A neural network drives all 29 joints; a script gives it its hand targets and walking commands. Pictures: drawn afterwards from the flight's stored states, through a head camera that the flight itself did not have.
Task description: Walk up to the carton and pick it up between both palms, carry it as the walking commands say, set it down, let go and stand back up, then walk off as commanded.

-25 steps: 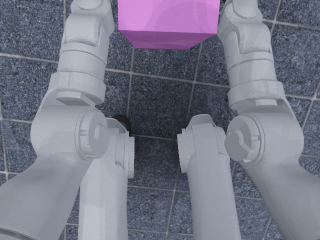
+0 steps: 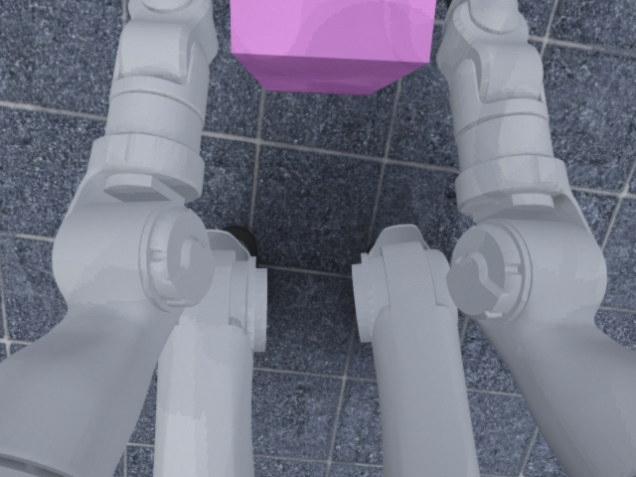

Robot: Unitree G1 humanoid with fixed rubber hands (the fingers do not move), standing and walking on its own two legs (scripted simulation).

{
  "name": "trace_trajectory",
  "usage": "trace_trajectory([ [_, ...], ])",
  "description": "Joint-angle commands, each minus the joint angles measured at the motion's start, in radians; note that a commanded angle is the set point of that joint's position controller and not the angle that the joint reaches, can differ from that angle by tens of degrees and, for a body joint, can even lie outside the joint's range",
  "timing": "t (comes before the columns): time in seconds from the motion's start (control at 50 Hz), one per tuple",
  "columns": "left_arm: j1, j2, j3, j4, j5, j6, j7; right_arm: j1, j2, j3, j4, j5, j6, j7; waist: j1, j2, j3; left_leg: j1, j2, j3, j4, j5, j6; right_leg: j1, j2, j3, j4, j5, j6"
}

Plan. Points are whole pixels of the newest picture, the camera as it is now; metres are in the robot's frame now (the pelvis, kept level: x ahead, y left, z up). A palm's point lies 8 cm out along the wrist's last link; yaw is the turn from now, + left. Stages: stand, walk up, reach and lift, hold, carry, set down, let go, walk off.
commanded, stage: set down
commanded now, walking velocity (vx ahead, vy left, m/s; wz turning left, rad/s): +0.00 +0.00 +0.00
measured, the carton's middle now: out of the picture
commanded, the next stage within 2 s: none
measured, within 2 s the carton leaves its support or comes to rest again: neither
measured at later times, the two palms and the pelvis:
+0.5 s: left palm out of the picture +0.55 +0.12 -0.17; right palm out of the picture +0.54 -0.13 -0.16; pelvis +0.00 +0.00 +0.00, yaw +0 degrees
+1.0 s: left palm out of the picture +0.56 +0.13 -0.18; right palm out of the picture +0.54 -0.14 -0.18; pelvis +0.00 +0.00 +0.00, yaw +0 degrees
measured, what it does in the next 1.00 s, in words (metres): stands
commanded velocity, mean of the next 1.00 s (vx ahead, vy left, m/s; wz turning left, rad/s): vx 0.00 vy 0.00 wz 0.00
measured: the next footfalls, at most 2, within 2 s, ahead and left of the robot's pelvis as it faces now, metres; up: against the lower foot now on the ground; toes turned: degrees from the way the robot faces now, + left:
none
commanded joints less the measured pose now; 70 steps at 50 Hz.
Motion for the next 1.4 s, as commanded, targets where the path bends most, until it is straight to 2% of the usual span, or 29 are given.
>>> trace_trajectory([
  [0.0,-0.457,-0.797,-0.280,0.046,-0.060,-0.015,-0.213,-0.546,0.815,0.353,0.017,0.069,-0.014,0.246,0.012,-0.032,-0.959,0.517,-0.058,0.178,-0.117,0.162,0.080,0.345,0.003,-0.163,-0.217,0.227,-0.050],
  [0.48,-0.388,-0.705,-0.217,0.095,-0.014,-0.024,-0.223,-0.472,0.723,0.286,0.054,0.015,-0.021,0.253,0.011,-0.033,-0.844,0.485,-0.049,0.171,-0.107,0.116,0.082,0.312,-0.004,-0.168,-0.216,0.175,-0.046],
  [0.58,-0.379,-0.642,-0.199,0.097,-0.008,-0.032,-0.212,-0.452,0.658,0.264,0.063,0.009,-0.029,0.241,0.014,-0.031,-0.845,0.493,-0.046,0.172,-0.105,0.117,0.078,0.320,-0.008,-0.172,-0.213,0.172,-0.042],
  [0.68,-0.377,-0.520,-0.171,0.094,-0.004,-0.047,-0.181,-0.431,0.535,0.224,0.069,0.003,-0.043,0.209,0.015,-0.027,-0.866,0.516,-0.040,0.175,-0.107,0.118,0.071,0.341,-0.014,-0.176,-0.213,0.170,-0.034],
  [0.74,-0.369,-0.384,-0.138,0.086,0.001,-0.060,-0.147,-0.402,0.400,0.177,0.070,-0.004,-0.055,0.173,0.013,-0.021,-0.891,0.540,-0.034,0.179,-0.112,0.118,0.065,0.361,-0.020,-0.180,-0.216,0.171,-0.028],
  [0.84,-0.341,-0.040,-0.058,0.062,-0.004,-0.096,-0.050,-0.337,0.063,0.077,0.071,-0.009,-0.085,0.077,0.003,-0.008,-0.980,0.611,-0.019,0.179,-0.127,0.134,0.048,0.414,-0.035,-0.184,-0.223,0.194,-0.014],
  [0.92,-0.294,0.222,-0.046,0.035,-0.060,-0.139,0.031,-0.289,-0.182,0.076,0.059,0.063,-0.133,-0.003,-0.001,0.001,-1.093,0.677,-0.007,0.170,-0.124,0.243,0.035,0.456,-0.049,-0.174,-0.216,0.302,-0.006],
  [1.02,-0.310,0.229,-0.162,0.034,-0.191,-0.168,0.039,-0.289,-0.203,0.193,0.052,0.182,-0.164,-0.021,-0.016,0.024,-1.188,0.708,0.007,0.157,-0.103,0.346,0.037,0.449,-0.058,-0.158,-0.207,0.397,-0.016],
  [1.12,-0.281,0.230,-0.219,0.031,-0.266,-0.177,0.034,-0.269,-0.217,0.251,0.032,0.242,-0.175,-0.019,-0.025,0.019,-1.268,0.706,0.017,0.156,-0.096,0.386,0.044,0.452,-0.068,-0.150,-0.213,0.439,-0.020],
  [1.28,-0.202,0.251,-0.209,-0.057,-0.261,-0.158,0.058,-0.187,-0.204,0.251,-0.073,0.243,-0.143,-0.040,-0.009,0.021,-1.501,0.787,0.009,0.183,-0.148,0.427,0.042,0.546,-0.060,-0.166,-0.271,0.486,-0.012],
  [1.38,-0.173,0.244,-0.186,-0.113,-0.239,-0.131,0.065,-0.155,-0.194,0.221,-0.116,0.217,-0.114,-0.048,-0.005,0.026,-1.504,0.781,0.000,0.195,-0.221,0.383,0.040,0.566,-0.046,-0.176,-0.336,0.456,-0.014],
])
